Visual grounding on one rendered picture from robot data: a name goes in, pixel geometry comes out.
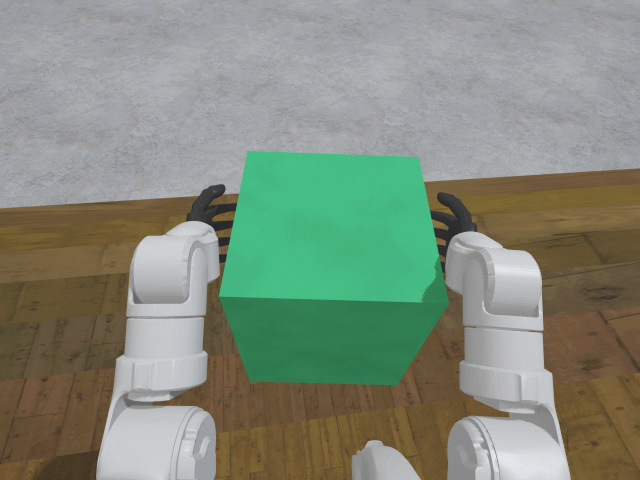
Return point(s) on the carton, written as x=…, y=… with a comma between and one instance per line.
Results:
x=332, y=273

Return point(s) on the robot right hand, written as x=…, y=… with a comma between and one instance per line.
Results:
x=463, y=222

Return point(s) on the right robot forearm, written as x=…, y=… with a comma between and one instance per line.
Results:
x=502, y=298

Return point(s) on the right robot thigh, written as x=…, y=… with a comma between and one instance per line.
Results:
x=381, y=463

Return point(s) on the right robot upper arm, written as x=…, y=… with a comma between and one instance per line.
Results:
x=503, y=448

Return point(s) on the left robot upper arm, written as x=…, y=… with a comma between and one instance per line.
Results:
x=160, y=443

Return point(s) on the left robot forearm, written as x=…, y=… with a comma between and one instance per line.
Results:
x=167, y=290

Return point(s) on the robot left hand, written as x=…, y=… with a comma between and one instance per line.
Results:
x=201, y=211

